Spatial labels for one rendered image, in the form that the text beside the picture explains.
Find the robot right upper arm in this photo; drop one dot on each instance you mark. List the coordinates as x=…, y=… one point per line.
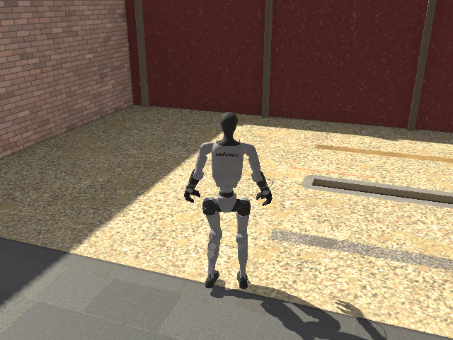
x=250, y=151

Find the robot left upper arm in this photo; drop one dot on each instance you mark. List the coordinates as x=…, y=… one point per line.
x=205, y=149

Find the right robot foot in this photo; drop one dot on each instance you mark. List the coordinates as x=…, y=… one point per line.
x=242, y=282

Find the right robot hand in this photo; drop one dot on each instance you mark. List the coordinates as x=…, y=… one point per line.
x=268, y=197

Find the robot right thigh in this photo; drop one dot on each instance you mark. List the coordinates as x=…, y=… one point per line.
x=243, y=208

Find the left robot hand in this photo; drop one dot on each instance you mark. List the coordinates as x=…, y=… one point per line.
x=187, y=195

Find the right robot forearm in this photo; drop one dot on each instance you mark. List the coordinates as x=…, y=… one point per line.
x=263, y=185

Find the left robot forearm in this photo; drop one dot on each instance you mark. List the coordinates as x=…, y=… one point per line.
x=192, y=183

